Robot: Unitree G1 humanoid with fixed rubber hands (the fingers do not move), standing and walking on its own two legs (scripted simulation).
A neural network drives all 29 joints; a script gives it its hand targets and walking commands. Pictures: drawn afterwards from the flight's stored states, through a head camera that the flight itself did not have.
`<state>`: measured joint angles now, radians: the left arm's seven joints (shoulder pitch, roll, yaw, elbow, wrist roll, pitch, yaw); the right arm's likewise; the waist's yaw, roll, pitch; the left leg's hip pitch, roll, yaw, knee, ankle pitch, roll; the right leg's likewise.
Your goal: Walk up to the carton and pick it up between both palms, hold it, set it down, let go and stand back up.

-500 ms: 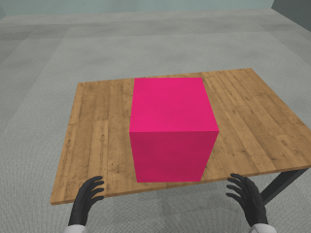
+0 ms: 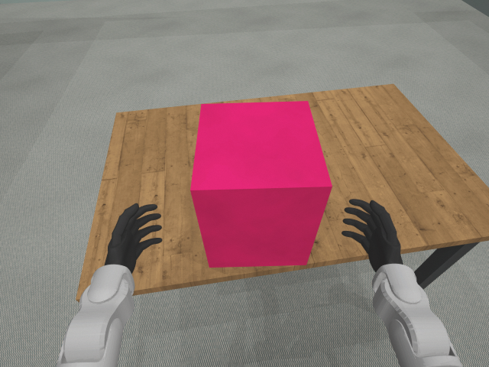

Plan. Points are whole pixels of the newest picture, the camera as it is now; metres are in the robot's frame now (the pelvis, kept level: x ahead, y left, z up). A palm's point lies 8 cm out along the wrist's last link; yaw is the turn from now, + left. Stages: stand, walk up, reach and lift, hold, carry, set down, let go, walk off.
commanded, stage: reach and lift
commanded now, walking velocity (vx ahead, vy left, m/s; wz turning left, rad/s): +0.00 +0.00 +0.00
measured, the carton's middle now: (256, 188) +0.42 +0.00 +0.03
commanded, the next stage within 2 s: none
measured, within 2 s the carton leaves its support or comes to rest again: neither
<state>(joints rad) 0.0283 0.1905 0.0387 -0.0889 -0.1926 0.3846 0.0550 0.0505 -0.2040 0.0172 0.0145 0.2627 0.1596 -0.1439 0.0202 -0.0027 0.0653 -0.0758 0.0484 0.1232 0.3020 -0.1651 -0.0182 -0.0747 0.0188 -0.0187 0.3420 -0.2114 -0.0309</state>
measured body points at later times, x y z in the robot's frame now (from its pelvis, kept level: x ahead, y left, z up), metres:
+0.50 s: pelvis -0.02 -0.01 +0.00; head +0.02 +0.00 +0.45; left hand +0.35 +0.20 +0.12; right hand +0.36 -0.19 +0.11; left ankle +0.00 +0.13 -0.75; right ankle -0.01 -0.09 -0.75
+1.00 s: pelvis -0.01 +0.00 +0.00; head +0.01 +0.00 +0.45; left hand +0.41 +0.21 +0.17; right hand +0.43 -0.19 +0.16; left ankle +0.00 +0.13 -0.75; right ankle -0.01 -0.09 -0.75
